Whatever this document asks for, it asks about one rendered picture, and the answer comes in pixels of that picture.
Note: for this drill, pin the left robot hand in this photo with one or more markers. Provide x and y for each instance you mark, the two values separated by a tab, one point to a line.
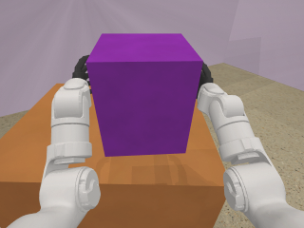
80	70

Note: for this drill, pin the robot left upper arm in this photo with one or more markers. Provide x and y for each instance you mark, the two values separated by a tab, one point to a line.
66	196

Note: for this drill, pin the pedestal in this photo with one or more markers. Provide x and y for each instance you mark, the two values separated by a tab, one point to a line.
182	190

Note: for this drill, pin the right robot forearm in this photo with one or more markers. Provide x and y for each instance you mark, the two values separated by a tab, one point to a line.
237	141

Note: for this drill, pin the robot right upper arm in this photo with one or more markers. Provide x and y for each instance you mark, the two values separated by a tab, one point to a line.
256	190

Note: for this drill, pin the carton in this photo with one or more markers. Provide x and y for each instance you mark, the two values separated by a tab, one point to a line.
144	88

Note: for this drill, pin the left robot forearm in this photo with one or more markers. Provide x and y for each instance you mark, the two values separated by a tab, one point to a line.
69	124

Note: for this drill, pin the right robot hand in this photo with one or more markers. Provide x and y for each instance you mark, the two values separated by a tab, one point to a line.
205	77

